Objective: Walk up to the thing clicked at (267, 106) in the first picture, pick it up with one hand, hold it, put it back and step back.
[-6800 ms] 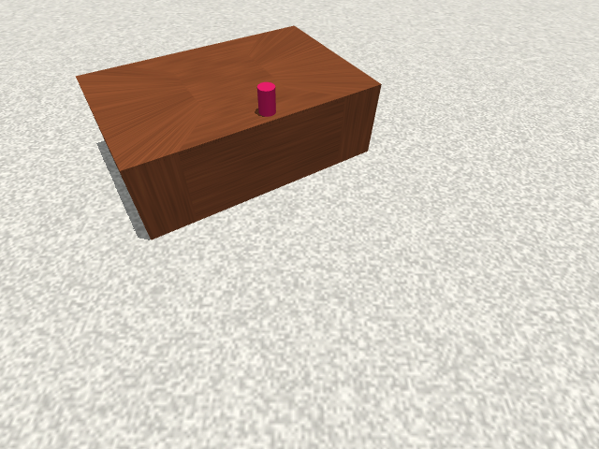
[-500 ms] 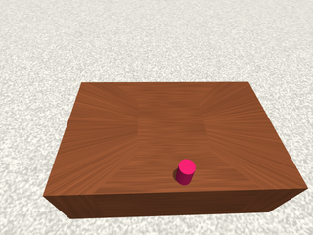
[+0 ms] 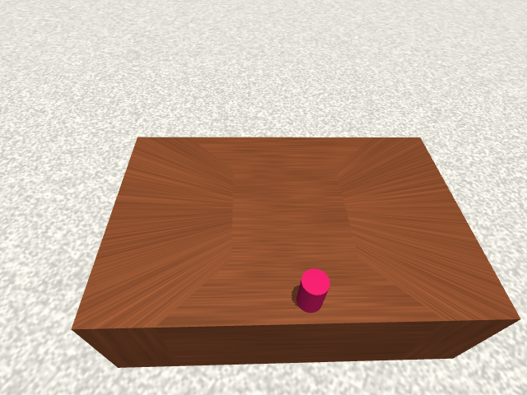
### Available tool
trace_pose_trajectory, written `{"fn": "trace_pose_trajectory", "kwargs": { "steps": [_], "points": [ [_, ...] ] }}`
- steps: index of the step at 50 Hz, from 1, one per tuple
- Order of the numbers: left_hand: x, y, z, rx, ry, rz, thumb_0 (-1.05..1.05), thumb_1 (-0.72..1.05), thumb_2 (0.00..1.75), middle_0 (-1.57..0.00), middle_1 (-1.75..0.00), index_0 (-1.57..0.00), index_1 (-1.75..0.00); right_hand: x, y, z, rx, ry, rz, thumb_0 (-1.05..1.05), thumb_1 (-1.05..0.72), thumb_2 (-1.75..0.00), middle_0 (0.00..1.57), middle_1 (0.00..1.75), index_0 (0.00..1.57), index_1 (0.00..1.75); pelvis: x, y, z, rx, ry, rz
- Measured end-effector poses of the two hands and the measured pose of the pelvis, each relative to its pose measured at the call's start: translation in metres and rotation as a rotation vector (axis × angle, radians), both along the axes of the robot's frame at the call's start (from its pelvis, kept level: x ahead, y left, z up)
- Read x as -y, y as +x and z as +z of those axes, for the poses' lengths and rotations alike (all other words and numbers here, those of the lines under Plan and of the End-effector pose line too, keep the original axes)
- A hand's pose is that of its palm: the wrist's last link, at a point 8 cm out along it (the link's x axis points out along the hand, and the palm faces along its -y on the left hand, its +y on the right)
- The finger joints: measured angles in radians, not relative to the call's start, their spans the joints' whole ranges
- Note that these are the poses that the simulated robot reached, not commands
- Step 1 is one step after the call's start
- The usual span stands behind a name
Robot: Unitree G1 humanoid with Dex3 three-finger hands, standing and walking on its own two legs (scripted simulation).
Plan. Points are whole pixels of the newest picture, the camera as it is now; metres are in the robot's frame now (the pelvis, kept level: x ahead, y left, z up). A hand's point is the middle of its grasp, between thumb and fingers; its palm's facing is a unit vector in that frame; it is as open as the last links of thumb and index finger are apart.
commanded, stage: stand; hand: right
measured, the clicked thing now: (312, 291) +0.43 -0.13 -0.34
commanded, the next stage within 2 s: go down in 0.50 s
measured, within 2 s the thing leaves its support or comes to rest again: neither
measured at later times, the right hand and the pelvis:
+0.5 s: hand out of the picture +0.08 -0.25 -0.16, palm faces -0.02 +0.94 -0.34, open 7.4 cm; pelvis +0.00 +0.00 +0.00, yaw +0 degrees
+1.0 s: hand out of the picture +0.15 -0.26 -0.15, palm faces +0.01 +0.94 -0.33, open 14.3 cm; pelvis -0.01 -0.01 -0.01, yaw +0 degrees
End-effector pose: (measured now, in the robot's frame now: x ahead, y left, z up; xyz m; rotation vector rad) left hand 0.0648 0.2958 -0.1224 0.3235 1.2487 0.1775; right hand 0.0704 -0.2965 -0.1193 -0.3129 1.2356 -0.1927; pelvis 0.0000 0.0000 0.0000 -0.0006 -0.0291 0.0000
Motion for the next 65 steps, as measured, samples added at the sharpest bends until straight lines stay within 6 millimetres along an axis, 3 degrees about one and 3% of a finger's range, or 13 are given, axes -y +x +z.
{"fn": "trace_pose_trajectory", "kwargs": {
  "steps": [31, 33, 39, 44, 50, 56, 65],
  "points": [
    [-0.003, 0.001, 0.001, 0.007, 0.002, 0.004, 0.01, 0.9, 0.89, -0.2, -0.3, -0.2, -0.3, -0.002, 0.0, 0.0, 0.004, 0.0, -0.001, 0.0, -0.9, -0.9, 0.2, 0.3, 0.2, 0.29, -0.002, 0.001, 0.0, 0.004, 0.001, 0.001],
    [0.0, 0.004, 0.002, 0.054, 0.003, 0.011, 0.01, 0.9, 0.89, -0.2, -0.29, -0.2, -0.3, -0.004, 0.007, 0.001, 0.052, 0.004, -0.021, 0.0, -0.88, -0.88, 0.18, 0.28, 0.18, 0.27, -0.002, -0.002, -0.002, -0.012, 0.002, -0.007],
    [0.02, 0.012, -0.001, 0.151, -0.025, 0.014, 0.01, 0.9, 0.9, -0.2, -0.3, -0.2, -0.31, -0.003, 0.05, -0.001, 0.143, 0.014, -0.031, 0.0, -0.66, -0.66, 0.12, 0.16, 0.11, 0.15, -0.001, -0.013, -0.009, -0.073, 0.004, -0.015],
    [0.039, 0.014, 0.0, 0.201, -0.055, 0.025, 0.01, 0.9, 0.9, -0.2, -0.29, -0.2, -0.3, 0.003, 0.068, 0.004, 0.154, 0.005, -0.005, 0.0, -0.39, -0.39, 0.1, 0.09, 0.09, 0.08, 0.002, -0.011, -0.012, -0.09, 0.007, -0.006],
    [0.055, 0.031, 0.002, 0.279, -0.075, 0.022, 0.01, 0.9, 0.89, -0.2, -0.29, -0.2, -0.3, 0.007, 0.068, 0.006, 0.111, 0.01, -0.001, 0.0, -0.07, -0.18, 0.1, 0.05, 0.08, 0.04, 0.01, -0.006, -0.014, -0.101, 0.013, -0.003],
    [0.063, 0.056, 0.005, 0.35, -0.061, -0.017, 0.01, 0.89, 0.89, -0.2, -0.29, -0.2, -0.3, 0.008, 0.064, 0.003, 0.104, 0.021, -0.011, 0.0, 0.2, -0.09, 0.08, 0.05, 0.07, 0.04, 0.017, 0.0, -0.019, -0.119, 0.019, -0.008],
    [0.071, 0.084, 0.009, 0.436, -0.036, -0.057, 0.01, 0.89, 0.89, -0.2, -0.3, -0.2, -0.31, 0.012, 0.071, 0.006, 0.154, 0.022, -0.015, -0.01, 0.39, -0.05, 0.07, 0.05, 0.06, 0.04, 0.022, 0.008, -0.029, -0.142, 0.033, -0.019]
  ]
}}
